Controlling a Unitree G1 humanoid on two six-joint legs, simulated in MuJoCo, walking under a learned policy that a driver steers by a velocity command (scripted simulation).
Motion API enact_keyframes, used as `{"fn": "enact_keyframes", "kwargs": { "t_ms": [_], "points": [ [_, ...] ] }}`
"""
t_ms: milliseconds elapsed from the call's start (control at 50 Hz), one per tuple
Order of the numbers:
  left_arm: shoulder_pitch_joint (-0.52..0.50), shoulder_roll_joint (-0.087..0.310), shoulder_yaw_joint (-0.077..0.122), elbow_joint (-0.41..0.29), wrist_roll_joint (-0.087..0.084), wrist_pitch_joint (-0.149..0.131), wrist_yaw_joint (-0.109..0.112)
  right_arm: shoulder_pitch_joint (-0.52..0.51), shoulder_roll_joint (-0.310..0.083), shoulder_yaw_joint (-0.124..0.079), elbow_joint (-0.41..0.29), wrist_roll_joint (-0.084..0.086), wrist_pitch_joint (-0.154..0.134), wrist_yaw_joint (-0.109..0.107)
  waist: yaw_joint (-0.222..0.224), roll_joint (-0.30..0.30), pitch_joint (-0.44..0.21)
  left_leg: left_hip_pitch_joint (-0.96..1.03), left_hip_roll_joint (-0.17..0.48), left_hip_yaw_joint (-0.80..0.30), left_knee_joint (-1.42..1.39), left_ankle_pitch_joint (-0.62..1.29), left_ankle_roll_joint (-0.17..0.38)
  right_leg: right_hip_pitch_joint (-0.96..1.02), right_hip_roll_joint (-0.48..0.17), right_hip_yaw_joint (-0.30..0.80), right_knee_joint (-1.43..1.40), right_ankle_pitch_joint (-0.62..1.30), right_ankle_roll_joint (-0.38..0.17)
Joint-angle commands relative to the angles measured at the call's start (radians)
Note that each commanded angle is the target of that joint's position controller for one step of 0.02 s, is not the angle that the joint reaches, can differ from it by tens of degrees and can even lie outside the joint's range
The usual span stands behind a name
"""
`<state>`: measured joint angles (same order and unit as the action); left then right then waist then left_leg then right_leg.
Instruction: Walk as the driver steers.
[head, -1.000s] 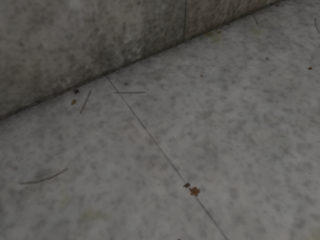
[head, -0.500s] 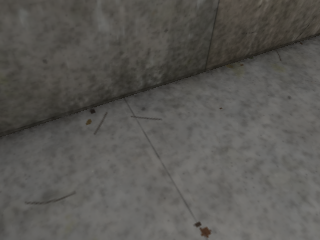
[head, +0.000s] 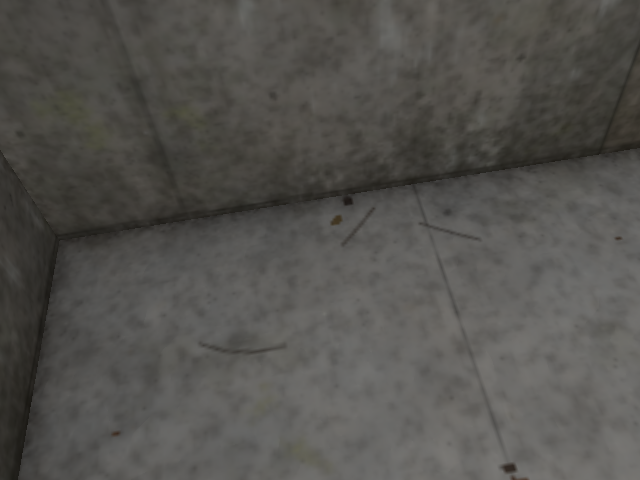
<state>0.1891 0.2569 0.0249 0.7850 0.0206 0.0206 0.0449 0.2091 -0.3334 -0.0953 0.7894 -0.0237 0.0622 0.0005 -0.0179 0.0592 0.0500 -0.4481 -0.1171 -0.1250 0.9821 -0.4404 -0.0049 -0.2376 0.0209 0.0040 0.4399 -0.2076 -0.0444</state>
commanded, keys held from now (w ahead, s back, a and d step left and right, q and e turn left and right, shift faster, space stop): q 0.56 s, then no key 0.36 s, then w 0.08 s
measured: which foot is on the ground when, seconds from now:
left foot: up 0.00-0.36, down 0.38-0.90, up 0.92-1.00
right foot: down 0.00-0.36, up 0.38-0.88, down 0.90-1.00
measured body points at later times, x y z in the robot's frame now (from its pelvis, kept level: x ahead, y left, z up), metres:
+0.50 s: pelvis -0.03 +0.03 +0.00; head -0.01 +0.07 +0.44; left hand -0.01 +0.33 -0.14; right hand +0.17 -0.20 -0.10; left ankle -0.06 +0.10 -0.74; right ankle +0.01 -0.11 -0.68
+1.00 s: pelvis +0.00 +0.01 +0.00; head +0.01 +0.00 +0.45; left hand -0.03 +0.29 -0.11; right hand +0.19 -0.18 -0.14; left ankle -0.07 +0.10 -0.72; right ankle +0.04 -0.08 -0.74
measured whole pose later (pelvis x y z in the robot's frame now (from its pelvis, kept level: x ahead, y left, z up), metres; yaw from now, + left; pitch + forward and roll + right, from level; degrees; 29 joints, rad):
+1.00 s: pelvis +0.00 +0.01 +0.00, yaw +26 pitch +0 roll +0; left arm 0.23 0.24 0.01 0.80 0.03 0.02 0.02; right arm 0.25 -0.26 -0.03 0.82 -0.02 0.03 -0.01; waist 0.00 0.03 0.02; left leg -0.26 -0.09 -0.11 0.63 -0.43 0.04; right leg -0.18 0.03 0.01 0.42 -0.23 -0.04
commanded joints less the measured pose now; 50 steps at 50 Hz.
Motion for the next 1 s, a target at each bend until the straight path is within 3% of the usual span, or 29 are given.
{"fn": "enact_keyframes", "kwargs": {
  "t_ms": [20, 140, 260, 320, 340, 360, 380, 400, 420, 440, 460, 500, 560, 600, 740, 820, 860, 880, 900, 920, 940, 960, 980, 1000],
  "points": [
    [-0.075, 0.123, 0.026, -0.097, 0.003, -0.018, 0.005, 0.081, -0.085, -0.023, -0.020, 0.001, 0.010, 0.023, -0.027, -0.210, -0.035, -0.064, 0.041, 0.047, 0.195, 0.042, -0.026, 0.048, -0.216, 0.157, -0.188, 0.190, -0.125],
    [0.058, 0.153, 0.045, -0.067, 0.004, -0.024, 0.002, -0.021, -0.064, -0.007, -0.060, 0.006, 0.023, 0.038, 0.047, -0.209, -0.062, -0.099, 0.079, 0.083, 0.039, 0.010, -0.056, 0.215, -0.287, 0.125, -0.154, 0.245, -0.174],
    [0.039, 0.189, 0.062, -0.068, 0.015, -0.020, -0.020, -0.052, -0.036, 0.013, -0.097, 0.021, 0.021, 0.049, 0.049, -0.234, -0.073, 0.091, 0.100, 0.168, -0.202, -0.034, -0.013, 0.132, -0.312, 0.037, -0.107, 0.288, -0.165],
    [0.029, 0.209, 0.070, -0.063, 0.008, -0.012, -0.028, -0.022, -0.031, 0.016, -0.104, 0.026, 0.010, 0.048, 0.027, -0.230, -0.093, 0.190, 0.091, 0.199, -0.367, 0.027, 0.019, 0.110, -0.322, 0.000, -0.032, 0.332, -0.134],
    [0.019, 0.210, 0.072, -0.061, -0.001, -0.007, -0.029, 0.012, -0.028, 0.017, -0.095, 0.020, 0.002, 0.044, 0.000, -0.203, -0.098, 0.270, 0.080, 0.207, -0.499, 0.128, 0.035, 0.064, -0.309, -0.038, 0.028, 0.287, -0.095],
    [0.054, 0.198, 0.072, -0.048, -0.001, -0.003, -0.032, 0.036, -0.055, 0.012, -0.087, 0.007, -0.009, 0.032, -0.011, -0.117, -0.096, 0.360, 0.095, 0.131, -0.630, 0.220, 0.049, -0.022, -0.279, -0.085, 0.128, 0.163, -0.028],
    [0.095, 0.128, 0.057, -0.067, 0.011, 0.006, -0.039, 0.045, -0.156, -0.007, -0.099, -0.005, -0.023, 0.019, 0.010, 0.163, -0.080, 0.459, 0.344, -0.219, -0.739, 0.321, 0.102, -0.246, -0.164, -0.183, 0.392, -0.239, 0.051],
    [-0.009, 0.105, 0.043, -0.137, 0.011, 0.022, -0.018, 0.087, -0.271, -0.038, -0.108, 0.001, -0.026, 0.020, -0.038, 0.224, -0.032, 0.351, 0.519, -0.422, -0.707, 0.618, 0.264, -0.377, -0.021, -0.084, 0.529, -0.442, 0.077],
    [-0.041, 0.136, 0.048, -0.134, 0.009, 0.032, -0.012, 0.110, -0.218, -0.033, -0.094, 0.007, -0.024, 0.016, -0.048, 0.096, -0.030, 0.346, 0.475, -0.353, -0.692, 0.626, 0.300, -0.373, -0.055, 0.003, 0.625, -0.402, 0.078],
    [-0.024, 0.140, 0.052, -0.118, -0.007, 0.032, -0.018, 0.048, -0.163, -0.014, -0.100, 0.015, -0.023, 0.011, -0.007, 0.062, -0.002, 0.320, 0.401, -0.262, -0.690, 0.585, 0.274, -0.365, -0.066, 0.026, 0.640, -0.310, 0.074],
    [0.000, 0.147, 0.055, -0.099, -0.012, 0.025, -0.023, -0.021, -0.131, -0.004, -0.112, 0.013, -0.020, 0.006, 0.026, 0.057, 0.005, 0.313, 0.328, -0.200, -0.691, 0.544, 0.229, -0.351, -0.073, 0.036, 0.612, -0.231, 0.072],
    [0.037, 0.161, 0.061, -0.084, 0.016, 0.020, -0.032, -0.025, -0.107, 0.003, -0.115, 0.024, -0.022, -0.008, 0.031, 0.082, -0.046, 0.361, 0.278, -0.171, -0.674, 0.641, 0.213, -0.334, -0.058, 0.026, 0.636, -0.169, 0.083],
    [0.026, 0.149, 0.060, -0.092, 0.012, 0.021, -0.039, 0.014, -0.134, -0.007, -0.102, 0.023, -0.026, -0.003, 0.020, 0.032, -0.076, 0.401, 0.275, -0.189, -0.658, 0.671, 0.214, -0.342, -0.044, 0.036, 0.619, -0.149, 0.101],
    [0.028, 0.143, 0.056, -0.092, 0.011, 0.028, -0.037, 0.045, -0.119, -0.004, -0.096, 0.024, -0.032, -0.003, 0.012, 0.051, -0.080, 0.422, 0.285, -0.203, -0.654, 0.664, 0.224, -0.354, -0.041, 0.035, 0.582, -0.154, 0.105],
    [-0.011, 0.121, 0.042, -0.099, 0.005, 0.027, -0.031, 0.074, -0.098, 0.006, -0.074, -0.002, -0.037, -0.013, -0.016, 0.061, -0.062, 0.366, 0.291, -0.248, -0.661, 0.562, 0.230, -0.252, -0.027, 0.032, 0.399, -0.184, 0.076],
    [0.013, 0.115, 0.035, -0.086, -0.007, 0.019, -0.022, 0.043, -0.093, 0.013, -0.062, -0.007, -0.037, -0.014, -0.005, 0.062, -0.067, 0.297, 0.283, -0.262, -0.634, 0.596, 0.210, -0.096, -0.002, 0.018, 0.240, -0.204, 0.053],
    [0.067, 0.095, 0.028, -0.062, -0.011, 0.015, -0.017, 0.013, -0.082, 0.023, -0.054, 0.004, -0.037, -0.016, 0.036, 0.045, -0.074, 0.261, 0.262, -0.263, -0.594, 0.606, 0.176, 0.032, 0.001, 0.005, 0.049, -0.115, 0.037],
    [0.095, 0.084, 0.022, -0.047, -0.005, 0.007, -0.011, 0.003, -0.062, 0.032, -0.051, 0.013, -0.038, -0.018, 0.060, 0.017, -0.074, 0.207, 0.237, -0.253, -0.573, 0.547, 0.133, 0.141, -0.016, 0.019, -0.123, 0.030, 0.029],
    [0.093, 0.121, 0.024, -0.047, 0.011, -0.006, -0.002, 0.032, -0.020, 0.048, -0.050, 0.014, -0.047, -0.018, 0.041, -0.060, -0.094, 0.136, 0.196, -0.226, -0.538, 0.412, 0.078, 0.245, -0.131, 0.132, -0.173, 0.080, 0.016],
    [0.049, 0.174, 0.022, -0.069, 0.019, -0.017, 0.001, 0.095, 0.027, 0.060, -0.044, 0.018, -0.052, -0.015, -0.005, -0.205, -0.105, 0.064, 0.092, -0.118, -0.454, 0.147, 0.042, 0.283, -0.310, 0.337, -0.205, 0.226, -0.040],
    [0.052, 0.192, 0.028, -0.046, 0.008, -0.014, -0.014, 0.084, -0.026, 0.045, -0.025, 0.015, -0.039, -0.022, 0.015, -0.231, -0.098, 0.151, 0.033, -0.012, -0.420, -0.046, 0.045, 0.130, -0.352, 0.357, -0.183, 0.154, -0.147],
    [0.070, 0.170, 0.027, -0.032, 0.006, -0.016, -0.026, 0.059, -0.050, 0.041, -0.022, 0.001, -0.036, -0.019, 0.029, -0.218, -0.059, 0.121, 0.041, 0.014, -0.355, -0.057, 0.050, 0.126, -0.312, 0.365, -0.223, -0.106, -0.164],
    [0.113, 0.182, 0.036, -0.008, 0.004, -0.015, -0.033, 0.005, -0.058, 0.035, -0.030, -0.009, -0.039, -0.011, 0.062, -0.236, 0.008, 0.025, 0.034, 0.045, -0.273, -0.055, 0.051, 0.130, -0.288, 0.388, -0.275, -0.346, -0.164],
    [0.130, 0.184, 0.040, 0.003, 0.009, -0.013, -0.033, -0.019, -0.068, 0.029, -0.034, -0.015, -0.042, 0.000, 0.065, -0.239, 0.054, -0.053, 0.052, 0.062, -0.184, -0.049, 0.042, 0.137, -0.283, 0.407, -0.316, -0.438, -0.160]
  ]
}}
